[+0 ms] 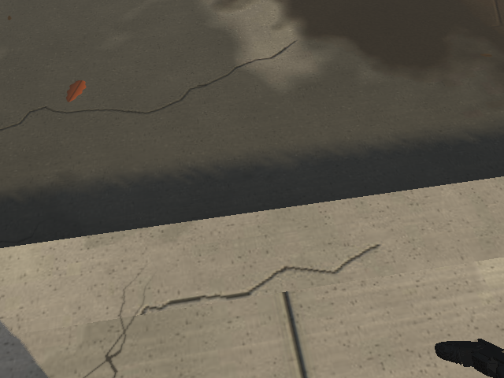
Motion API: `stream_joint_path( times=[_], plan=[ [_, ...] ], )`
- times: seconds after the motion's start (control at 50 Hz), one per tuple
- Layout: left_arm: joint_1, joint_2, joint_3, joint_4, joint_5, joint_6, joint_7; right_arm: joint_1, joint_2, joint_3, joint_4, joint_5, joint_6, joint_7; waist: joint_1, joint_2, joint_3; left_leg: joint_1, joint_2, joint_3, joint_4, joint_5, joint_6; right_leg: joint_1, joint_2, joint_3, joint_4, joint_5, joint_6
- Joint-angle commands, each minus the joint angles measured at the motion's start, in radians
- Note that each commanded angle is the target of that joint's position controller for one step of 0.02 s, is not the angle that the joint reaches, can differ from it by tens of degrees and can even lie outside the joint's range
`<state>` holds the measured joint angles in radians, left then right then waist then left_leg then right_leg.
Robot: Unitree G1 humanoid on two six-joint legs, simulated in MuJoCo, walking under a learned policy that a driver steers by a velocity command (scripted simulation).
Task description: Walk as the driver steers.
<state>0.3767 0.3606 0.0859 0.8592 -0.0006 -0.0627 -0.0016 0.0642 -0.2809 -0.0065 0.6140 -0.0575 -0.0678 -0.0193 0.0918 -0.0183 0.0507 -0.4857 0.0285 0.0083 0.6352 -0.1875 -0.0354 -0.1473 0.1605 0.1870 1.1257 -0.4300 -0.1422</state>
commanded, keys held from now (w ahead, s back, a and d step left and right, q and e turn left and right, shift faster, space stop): w+e+shift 1.00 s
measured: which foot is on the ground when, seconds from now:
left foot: down 0.00-0.38, up 0.40-0.76, down 0.78-1.00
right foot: up 0.00-0.36, down 0.38-0.76, up 0.78-1.00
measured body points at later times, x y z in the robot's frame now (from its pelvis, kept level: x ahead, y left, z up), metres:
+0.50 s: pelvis +0.45 -0.07 +0.00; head +0.48 -0.08 +0.45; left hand +0.67 +0.13 -0.12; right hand +0.42 -0.35 -0.11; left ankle +0.41 +0.14 -0.59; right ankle +0.47 -0.09 -0.71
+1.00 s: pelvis +0.85 -0.26 +0.02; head +0.86 -0.27 +0.47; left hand +1.20 -0.30 -0.04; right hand +0.60 -0.42 -0.10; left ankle +0.89 -0.13 -0.71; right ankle +0.79 -0.36 -0.61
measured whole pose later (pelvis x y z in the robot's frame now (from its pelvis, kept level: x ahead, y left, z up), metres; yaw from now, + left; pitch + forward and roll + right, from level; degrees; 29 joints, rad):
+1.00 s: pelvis +0.85 -0.26 +0.02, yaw -57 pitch +0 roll +3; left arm 0.07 0.38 0.06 0.65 0.02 0.01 -0.06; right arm 0.47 -0.32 -0.05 0.80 -0.02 -0.08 0.01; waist -0.06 -0.06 0.01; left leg -0.06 0.00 0.19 0.44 -0.37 -0.01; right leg -0.74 -0.03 0.02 1.33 -0.15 -0.11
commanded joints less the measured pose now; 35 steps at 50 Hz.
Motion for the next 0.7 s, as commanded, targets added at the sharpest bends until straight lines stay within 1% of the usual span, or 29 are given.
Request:
stream_joint_path(
  times=[0.02,0.04,0.06,0.1,0.14,0.18,0.2,0.24,0.26,0.3,0.32,0.34,0.36,0.38,0.4,0.42,0.44,0.46,0.48,0.5,0.52,0.54,0.56,0.6,0.62,0.64,0.66,0.68,0.7],
  plan=[
    [-0.133,0.071,-0.012,-0.133,0.029,-0.002,-0.012,0.216,-0.116,-0.071,0.017,0.001,0.008,-0.002,-0.162,0.095,-0.144,0.6,0.343,-0.542,-0.368,-0.448,0.164,-0.611,-0.163,-0.083,0.263,0.16,0.019],
    [-0.175,0.052,-0.014,-0.145,0.037,0.009,-0.028,0.244,-0.1,-0.066,0.049,-0.002,0.006,0.0,-0.157,0.062,-0.095,0.528,0.308,-0.412,-0.374,-0.295,0.147,-0.601,-0.19,-0.088,0.242,0.159,0.023],
    [-0.189,0.014,-0.022,-0.167,0.04,0.023,-0.045,0.283,-0.076,-0.057,0.09,0.002,0.0,0.002,-0.138,0.074,-0.058,0.465,0.289,-0.314,-0.388,-0.207,0.136,-0.593,-0.209,-0.09,0.236,0.157,0.025],
    [-0.245,-0.046,-0.044,-0.217,0.036,0.047,-0.061,0.327,-0.048,-0.051,0.147,0.026,-0.02,0.021,-0.111,0.099,-0.015,0.431,0.285,-0.179,-0.416,-0.034,0.109,-0.645,-0.246,-0.1,0.224,0.16,0.024],
    [-0.314,-0.056,-0.057,-0.27,0.04,0.054,-0.071,0.314,-0.051,-0.049,0.164,0.037,-0.037,0.03,-0.088,0.104,0.009,0.388,0.268,-0.033,-0.453,0.152,0.087,-0.658,-0.255,-0.126,0.169,0.237,0.025],
    [-0.347,-0.052,-0.064,-0.301,0.033,0.056,-0.079,0.281,-0.074,-0.051,0.167,0.033,-0.049,0.028,-0.056,0.107,0.034,0.344,0.234,0.107,-0.478,0.283,0.077,-0.628,-0.253,-0.158,0.054,0.346,0.027],
    [-0.387,-0.045,-0.068,-0.319,0.031,0.056,-0.085,0.282,-0.09,-0.053,0.171,0.032,-0.053,0.027,-0.055,0.094,0.066,0.333,0.225,0.158,-0.496,0.344,0.072,-0.609,-0.252,-0.195,-0.048,0.378,0.022],
    [-0.477,-0.043,-0.074,-0.336,0.035,0.054,-0.1,0.323,-0.116,-0.058,0.194,0.033,-0.053,0.02,-0.081,0.051,0.112,0.35,0.185,0.254,-0.53,0.457,0.057,-0.529,-0.215,-0.301,-0.231,0.425,-0.002],
    [-0.49,-0.042,-0.074,-0.333,0.033,0.052,-0.102,0.35,-0.135,-0.061,0.202,0.032,-0.049,0.015,-0.085,0.053,0.105,0.385,0.175,0.283,-0.511,0.647,0.05,-0.469,-0.176,-0.348,-0.287,0.427,-0.022],
    [-0.419,-0.012,-0.061,-0.304,0.029,0.048,-0.091,0.387,-0.2,-0.073,0.2,0.037,-0.033,0.001,-0.039,0.103,0.035,0.495,0.201,0.301,-0.362,1.109,0.037,-0.349,-0.098,-0.395,-0.324,0.373,-0.053],
    [-0.323,0.014,-0.05,-0.277,0.028,0.047,-0.081,0.379,-0.236,-0.082,0.194,0.037,-0.017,-0.006,0.019,0.123,-0.024,0.516,0.223,0.296,-0.215,1.243,0.037,-0.244,-0.065,-0.393,-0.333,0.32,-0.069],
    [-0.148,0.051,-0.029,-0.229,0.026,0.045,-0.068,0.336,-0.268,-0.091,0.177,0.034,0.0,-0.009,0.108,0.139,-0.107,0.484,0.247,0.279,-0.001,1.307,0.047,-0.063,-0.04,-0.369,-0.333,0.273,-0.091],
    [0.08,0.101,0.002,-0.155,0.025,0.041,-0.049,0.278,-0.265,-0.092,0.147,0.032,0.014,-0.006,0.198,0.116,-0.204,0.349,0.25,0.253,0.301,1.193,0.055,0.217,-0.033,-0.304,-0.419,0.265,-0.129],
    [0.093,0.15,0.045,-0.131,-0.015,0.055,-0.02,0.242,-0.232,-0.094,0.135,0.032,0.022,0.003,0.184,-0.043,-0.21,0.099,0.075,0.243,0.698,0.312,0.026,0.426,-0.085,-0.149,-0.527,0.218,-0.152],
    [-0.059,0.268,0.055,-0.189,0.022,0.072,-0.016,0.353,-0.116,-0.062,0.038,0.021,0.013,0.019,-0.03,-0.216,-0.25,-0.264,-0.023,0.157,1.024,-0.334,-0.023,0.581,-0.323,0.332,-0.558,0.332,-0.283],
    [0.028,0.257,0.06,-0.226,0.035,0.083,-0.003,0.266,-0.164,-0.058,-0.025,0.036,-0.012,0.02,0.049,-0.083,-0.393,-0.38,-0.03,-0.046,1.068,-0.29,-0.023,0.641,-0.396,0.586,-0.74,0.125,-0.381],
    [0.022,0.21,0.054,-0.188,0.026,0.074,0.009,0.206,-0.162,-0.05,-0.035,0.034,-0.03,0.019,0.021,0.013,-0.227,-0.425,0.029,-0.077,0.949,-0.243,-0.016,0.485,-0.405,0.599,-0.857,0.06,-0.339],
    [0.001,0.163,0.043,-0.161,0.017,0.055,0.017,0.179,-0.155,-0.045,-0.035,0.028,-0.032,0.017,-0.033,0.075,-0.091,-0.383,0.071,-0.08,0.814,-0.219,-0.016,0.304,-0.362,0.519,-0.878,0.11,-0.3],
    [-0.04,0.15,0.035,-0.158,0.017,0.034,0.025,0.178,-0.146,-0.039,-0.021,0.007,-0.019,0.014,-0.083,0.1,-0.037,-0.301,0.094,-0.078,0.739,-0.233,-0.024,0.154,-0.305,0.428,-0.875,0.199,-0.27],
    [-0.078,0.125,0.023,-0.166,0.017,0.018,0.029,0.223,-0.148,-0.038,-0.006,-0.01,0.004,0.014,-0.129,0.106,-0.019,-0.223,0.111,-0.08,0.674,-0.249,-0.039,0.038,-0.269,0.354,-0.875,0.258,-0.259],
    [-0.087,0.101,0.012,-0.166,0.013,0.005,0.025,0.228,-0.144,-0.038,-0.001,-0.016,0.026,0.016,-0.146,0.099,-0.01,-0.169,0.123,-0.074,0.611,-0.277,-0.054,-0.06,-0.236,0.311,-0.885,0.274,-0.253],
    [-0.087,0.094,0.007,-0.163,0.011,-0.006,0.019,0.196,-0.132,-0.035,-0.014,-0.014,0.038,0.02,-0.148,0.089,0.005,-0.132,0.128,-0.061,0.523,-0.282,-0.064,-0.14,-0.207,0.278,-0.902,0.273,-0.247],
    [-0.091,0.098,0.009,-0.164,0.013,-0.014,0.013,0.133,-0.115,-0.027,-0.04,-0.011,0.042,0.024,-0.14,0.083,0.024,-0.099,0.127,-0.041,0.425,-0.216,-0.071,-0.209,-0.178,0.251,-0.921,0.289,-0.239],
    [-0.086,0.1,0.014,-0.16,0.015,-0.022,0.003,0.022,-0.07,-0.008,-0.084,0.008,0.039,0.031,-0.109,0.046,0.035,0.002,0.101,-0.024,0.248,0.042,-0.064,-0.291,-0.128,0.214,-0.936,0.341,-0.199],
    [-0.075,0.106,0.018,-0.156,0.012,-0.024,-0.002,-0.004,-0.064,-0.004,-0.092,0.018,0.037,0.033,-0.093,0.03,0.03,0.046,0.083,-0.021,0.169,0.15,-0.054,-0.288,-0.117,0.203,-0.93,0.393,-0.177],
    [-0.056,0.117,0.022,-0.153,0.004,-0.024,-0.007,-0.035,-0.07,-0.004,-0.097,0.021,0.038,0.036,-0.07,0.028,0.022,0.074,0.06,-0.012,0.107,0.207,-0.045,-0.257,-0.117,0.211,-0.924,0.457,-0.16],
    [-0.045,0.133,0.027,-0.148,-0.006,-0.023,-0.009,-0.041,-0.068,-0.003,-0.108,0.017,0.041,0.038,-0.055,0.025,0.004,0.149,0.018,0.007,0.07,0.247,-0.036,-0.25,-0.116,0.211,-0.912,0.581,-0.141],
    [-0.033,0.143,0.029,-0.142,-0.005,-0.02,-0.011,-0.043,-0.084,-0.008,-0.113,0.025,0.041,0.033,-0.05,-0.001,-0.007,0.186,0.0,-0.001,0.029,0.236,-0.029,-0.206,-0.122,0.221,-0.883,0.639,-0.121],
    [-0.045,0.147,0.026,-0.142,0.002,-0.02,-0.013,0.013,-0.102,-0.019,-0.097,0.03,0.037,0.028,-0.071,0.002,-0.06,0.289,-0.042,0.038,0.076,0.254,-0.021,-0.202,-0.125,0.208,-0.823,0.788,-0.1]
  ],
)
